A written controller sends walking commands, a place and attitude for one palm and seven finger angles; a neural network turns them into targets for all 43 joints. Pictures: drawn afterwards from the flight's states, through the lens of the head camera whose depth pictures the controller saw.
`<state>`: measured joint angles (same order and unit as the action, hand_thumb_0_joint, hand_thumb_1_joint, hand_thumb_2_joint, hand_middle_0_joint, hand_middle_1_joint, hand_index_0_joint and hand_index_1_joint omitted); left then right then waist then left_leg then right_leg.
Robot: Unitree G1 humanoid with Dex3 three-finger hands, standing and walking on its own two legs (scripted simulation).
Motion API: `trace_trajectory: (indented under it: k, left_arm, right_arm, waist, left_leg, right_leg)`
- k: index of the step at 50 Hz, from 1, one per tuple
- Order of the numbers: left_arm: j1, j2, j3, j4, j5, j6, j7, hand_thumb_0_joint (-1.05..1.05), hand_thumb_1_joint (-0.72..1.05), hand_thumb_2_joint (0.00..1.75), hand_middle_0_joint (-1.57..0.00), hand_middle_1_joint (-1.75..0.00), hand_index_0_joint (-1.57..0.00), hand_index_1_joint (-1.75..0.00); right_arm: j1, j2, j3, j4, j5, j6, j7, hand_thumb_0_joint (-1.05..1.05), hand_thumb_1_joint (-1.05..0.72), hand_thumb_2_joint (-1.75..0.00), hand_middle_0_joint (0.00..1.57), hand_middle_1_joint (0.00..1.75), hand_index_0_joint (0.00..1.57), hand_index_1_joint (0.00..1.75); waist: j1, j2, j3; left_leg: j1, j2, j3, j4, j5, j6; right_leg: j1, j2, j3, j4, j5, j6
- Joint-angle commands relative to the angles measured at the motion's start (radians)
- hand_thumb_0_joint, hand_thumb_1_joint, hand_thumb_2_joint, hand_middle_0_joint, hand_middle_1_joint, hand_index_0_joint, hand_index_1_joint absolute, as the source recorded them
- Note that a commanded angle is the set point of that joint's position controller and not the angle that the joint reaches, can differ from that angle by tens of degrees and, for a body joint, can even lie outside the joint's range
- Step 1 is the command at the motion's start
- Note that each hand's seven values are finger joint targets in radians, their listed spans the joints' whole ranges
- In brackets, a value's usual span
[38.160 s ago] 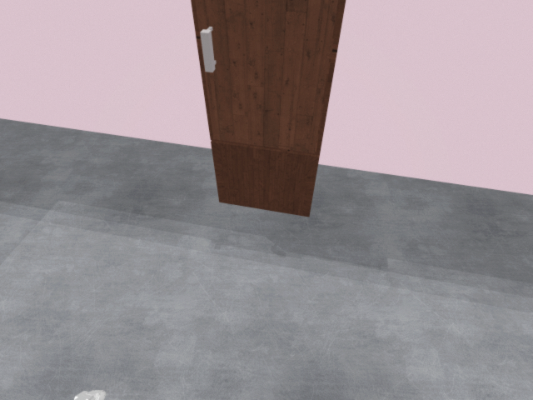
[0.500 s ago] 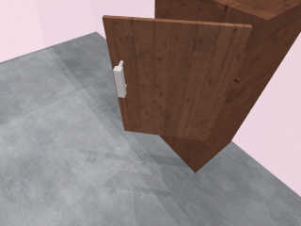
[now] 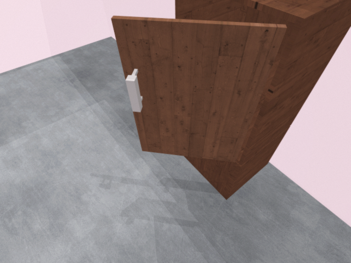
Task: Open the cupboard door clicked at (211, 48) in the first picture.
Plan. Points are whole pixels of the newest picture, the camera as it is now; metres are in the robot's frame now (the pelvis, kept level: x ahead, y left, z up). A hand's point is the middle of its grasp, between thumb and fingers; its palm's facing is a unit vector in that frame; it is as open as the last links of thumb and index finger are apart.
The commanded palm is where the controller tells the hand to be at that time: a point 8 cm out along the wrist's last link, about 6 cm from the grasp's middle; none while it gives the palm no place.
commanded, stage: come to a stop and stand still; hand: left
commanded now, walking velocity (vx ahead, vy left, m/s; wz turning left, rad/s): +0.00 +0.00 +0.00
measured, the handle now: (136, 90) +0.60 +0.15 +0.04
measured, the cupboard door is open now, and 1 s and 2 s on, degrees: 43 43 43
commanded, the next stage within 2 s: look again from close up in 0.50 s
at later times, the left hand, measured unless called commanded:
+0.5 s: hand out of the picture +0.04 +0.21 -0.17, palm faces -0.02 -0.97 -0.25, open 7.4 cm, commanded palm none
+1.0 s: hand out of the picture +0.07 +0.22 -0.16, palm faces -0.01 -0.96 -0.27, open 7.4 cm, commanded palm none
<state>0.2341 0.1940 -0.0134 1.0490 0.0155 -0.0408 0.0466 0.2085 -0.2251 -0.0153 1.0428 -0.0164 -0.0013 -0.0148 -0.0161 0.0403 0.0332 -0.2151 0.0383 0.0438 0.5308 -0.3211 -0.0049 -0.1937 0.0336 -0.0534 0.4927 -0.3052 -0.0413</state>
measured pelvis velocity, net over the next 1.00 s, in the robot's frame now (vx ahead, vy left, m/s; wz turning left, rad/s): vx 0.01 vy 0.01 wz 0.00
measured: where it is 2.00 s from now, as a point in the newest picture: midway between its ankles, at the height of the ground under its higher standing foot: outside the picture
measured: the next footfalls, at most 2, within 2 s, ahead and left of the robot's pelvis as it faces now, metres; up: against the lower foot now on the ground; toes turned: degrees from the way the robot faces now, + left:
none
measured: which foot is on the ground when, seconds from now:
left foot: down 0.00-1.00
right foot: down 0.00-1.00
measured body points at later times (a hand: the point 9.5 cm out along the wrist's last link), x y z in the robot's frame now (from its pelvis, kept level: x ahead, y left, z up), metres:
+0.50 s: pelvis +0.00 +0.01 +0.00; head +0.02 +0.01 +0.45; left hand +0.04 +0.27 -0.15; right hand +0.03 -0.23 -0.15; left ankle -0.03 +0.12 -0.74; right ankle -0.03 -0.09 -0.74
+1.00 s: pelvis +0.01 +0.01 +0.01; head +0.03 +0.01 +0.46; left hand +0.07 +0.27 -0.14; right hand +0.08 -0.25 -0.14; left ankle -0.03 +0.12 -0.74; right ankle -0.03 -0.09 -0.74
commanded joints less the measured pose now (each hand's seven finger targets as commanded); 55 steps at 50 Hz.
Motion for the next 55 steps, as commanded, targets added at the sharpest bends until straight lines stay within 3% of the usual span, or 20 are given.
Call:
trace_trajectory:
  k: [1,2,3,5,7,10,16,21,31,38,55]
  left_arm:
    - [0.012,0.139,0.031,-0.074,-0.007,-0.012,0.000,0.00,0.90,0.90,-0.20,-0.30,-0.20,-0.30]
    - [0.016,0.137,0.031,-0.076,-0.004,-0.007,-0.001,0.00,0.90,0.90,-0.20,-0.30,-0.20,-0.30]
    - [0.023,0.139,0.031,-0.071,-0.007,-0.004,-0.003,0.00,0.90,0.90,-0.20,-0.30,-0.20,-0.30]
    - [0.025,0.134,0.029,-0.065,-0.006,0.003,-0.006,0.00,0.90,0.90,-0.20,-0.30,-0.20,-0.30]
    - [0.021,0.132,0.028,-0.064,-0.005,0.008,-0.009,0.00,0.90,0.90,-0.20,-0.30,-0.20,-0.30]
    - [0.024,0.137,0.031,-0.058,-0.004,0.011,-0.012,0.00,0.90,0.90,-0.20,-0.30,-0.20,-0.30]
    - [0.023,0.147,0.037,-0.046,-0.005,0.011,-0.014,0.00,0.90,0.90,-0.20,-0.30,-0.20,-0.30]
    - [0.013,0.163,0.038,-0.034,-0.003,0.010,-0.016,0.00,0.90,0.90,-0.20,-0.30,-0.20,-0.30]
    - [-0.009,0.189,0.040,-0.013,-0.003,0.010,-0.019,0.00,0.90,0.90,-0.20,-0.30,-0.20,-0.30]
    - [-0.024,0.207,0.042,-0.009,-0.002,0.008,-0.020,0.00,0.90,0.90,-0.20,-0.30,-0.20,-0.30]
    - [-0.051,0.227,0.044,-0.012,-0.003,0.009,-0.024,0.00,0.90,0.90,-0.20,-0.30,-0.20,-0.30]
  right_arm:
    - [0.080,-0.056,-0.001,-0.065,0.000,-0.025,0.001,0.00,-0.90,-0.90,0.20,0.30,0.20,0.30]
    - [0.076,-0.057,0.000,-0.066,-0.002,-0.030,-0.001,0.00,-0.90,-0.90,0.20,0.30,0.20,0.30]
    - [0.063,-0.069,0.003,-0.071,-0.001,-0.030,-0.004,0.00,-0.90,-0.90,0.20,0.30,0.20,0.30]
    - [0.056,-0.082,0.001,-0.075,-0.001,-0.030,-0.008,0.00,-0.90,-0.90,0.20,0.30,0.20,0.30]
    - [0.055,-0.075,0.003,-0.067,0.000,-0.031,-0.009,0.00,-0.90,-0.90,0.20,0.30,0.20,0.30]
    - [0.055,-0.085,0.002,-0.055,-0.002,-0.034,-0.009,0.00,-0.90,-0.90,0.20,0.30,0.20,0.30]
    - [0.052,-0.101,0.001,-0.030,0.000,-0.044,-0.014,0.00,-0.90,-0.90,0.20,0.30,0.20,0.30]
    - [0.040,-0.110,0.001,-0.010,0.002,-0.044,-0.015,0.00,-0.90,-0.90,0.20,0.30,0.20,0.30]
    - [0.005,-0.137,-0.004,0.014,0.002,-0.045,-0.017,0.00,-0.90,-0.90,0.20,0.30,0.20,0.30]
    - [-0.024,-0.154,-0.005,0.017,0.002,-0.043,-0.017,0.00,-0.90,-0.90,0.20,0.30,0.20,0.30]
    - [-0.056,-0.178,-0.003,0.023,0.002,-0.043,-0.018,0.00,-0.90,-0.90,0.20,0.30,0.20,0.30]
  waist:
    - [-0.011,0.004,-0.052]
    - [0.003,0.041,-0.039]
    - [0.011,0.012,-0.033]
    - [0.014,-0.049,-0.006]
    - [0.017,-0.045,0.036]
    - [0.018,-0.053,0.026]
    - [0.023,-0.035,-0.014]
    - [0.022,-0.053,-0.014]
    - [0.022,-0.031,-0.042]
    - [0.024,-0.055,-0.046]
    - [0.026,-0.039,-0.052]
  left_leg:
    - [0.032,0.057,-0.068,-0.069,0.225,0.027]
    - [0.017,0.072,-0.080,-0.077,0.305,0.036]
    - [0.007,0.074,-0.086,-0.081,0.311,0.041]
    - [-0.007,0.072,-0.089,-0.104,0.237,0.043]
    - [-0.026,0.067,-0.091,-0.129,0.185,0.047]
    - [-0.017,0.064,-0.095,-0.142,0.159,0.049]
    - [0.014,0.071,-0.092,-0.147,0.226,0.054]
    - [0.024,0.071,-0.087,-0.145,0.249,0.050]
    - [0.067,0.078,-0.085,-0.148,0.325,0.049]
    - [0.080,0.081,-0.081,-0.149,0.344,0.045]
    - [0.100,0.086,-0.091,-0.171,0.370,0.041]
  right_leg:
    - [-0.016,-0.162,0.136,-0.053,0.307,-0.030]
    - [0.001,-0.145,0.109,-0.030,0.310,-0.021]
    - [0.011,-0.134,0.105,-0.029,0.284,-0.014]
    - [-0.003,-0.130,0.109,-0.046,0.209,-0.010]
    - [-0.018,-0.128,0.112,-0.064,0.156,-0.008]
    - [-0.024,-0.124,0.121,-0.070,0.116,-0.006]
    - [0.008,-0.129,0.115,-0.058,0.181,-0.005]
    - [0.017,-0.140,0.117,-0.064,0.233,-0.006]
    - [0.037,-0.149,0.117,-0.068,0.304,-0.006]
    - [0.051,-0.157,0.122,-0.080,0.355,-0.007]
    - [0.066,-0.165,0.117,-0.105,0.364,-0.004]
